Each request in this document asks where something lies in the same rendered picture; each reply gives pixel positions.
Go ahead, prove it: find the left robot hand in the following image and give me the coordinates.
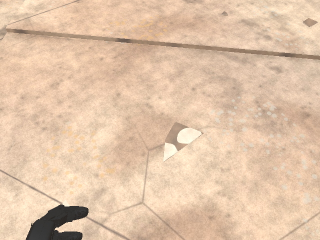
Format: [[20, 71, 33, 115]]
[[26, 204, 89, 240]]

